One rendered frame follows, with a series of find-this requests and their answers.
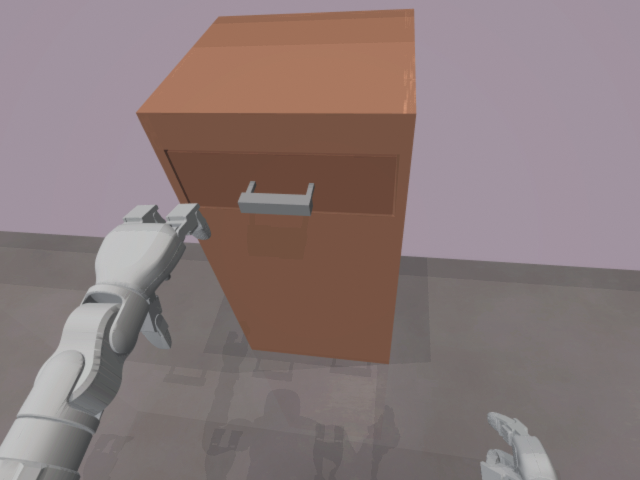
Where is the handle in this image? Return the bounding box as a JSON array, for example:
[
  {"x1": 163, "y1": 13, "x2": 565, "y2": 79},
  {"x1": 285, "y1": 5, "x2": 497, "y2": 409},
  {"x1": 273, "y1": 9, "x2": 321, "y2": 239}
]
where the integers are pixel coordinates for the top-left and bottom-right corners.
[{"x1": 238, "y1": 181, "x2": 315, "y2": 216}]

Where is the robot right hand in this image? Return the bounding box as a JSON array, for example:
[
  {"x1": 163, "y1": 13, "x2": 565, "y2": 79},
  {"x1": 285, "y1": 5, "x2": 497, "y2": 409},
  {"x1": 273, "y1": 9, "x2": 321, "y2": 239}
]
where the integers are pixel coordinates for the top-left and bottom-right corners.
[{"x1": 480, "y1": 412, "x2": 558, "y2": 480}]

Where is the robot left hand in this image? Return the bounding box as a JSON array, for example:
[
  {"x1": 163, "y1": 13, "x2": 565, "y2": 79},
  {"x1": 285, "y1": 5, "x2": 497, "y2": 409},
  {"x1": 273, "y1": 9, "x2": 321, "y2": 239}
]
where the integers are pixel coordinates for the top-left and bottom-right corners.
[{"x1": 95, "y1": 203, "x2": 211, "y2": 349}]

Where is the cabinet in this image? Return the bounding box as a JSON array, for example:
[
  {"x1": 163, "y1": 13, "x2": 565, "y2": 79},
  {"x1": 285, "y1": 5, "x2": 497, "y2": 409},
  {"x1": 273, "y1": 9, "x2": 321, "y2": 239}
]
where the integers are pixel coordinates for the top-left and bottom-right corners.
[{"x1": 136, "y1": 9, "x2": 416, "y2": 364}]

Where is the robot left forearm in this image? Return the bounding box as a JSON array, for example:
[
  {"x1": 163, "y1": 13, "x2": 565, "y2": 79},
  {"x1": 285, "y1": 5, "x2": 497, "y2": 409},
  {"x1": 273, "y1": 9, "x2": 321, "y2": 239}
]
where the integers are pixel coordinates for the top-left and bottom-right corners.
[{"x1": 0, "y1": 284, "x2": 150, "y2": 480}]

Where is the drawer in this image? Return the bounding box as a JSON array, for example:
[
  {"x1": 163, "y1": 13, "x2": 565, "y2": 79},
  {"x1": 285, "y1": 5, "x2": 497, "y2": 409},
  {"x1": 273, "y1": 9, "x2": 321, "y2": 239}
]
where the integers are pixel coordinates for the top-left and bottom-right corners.
[{"x1": 167, "y1": 150, "x2": 397, "y2": 215}]

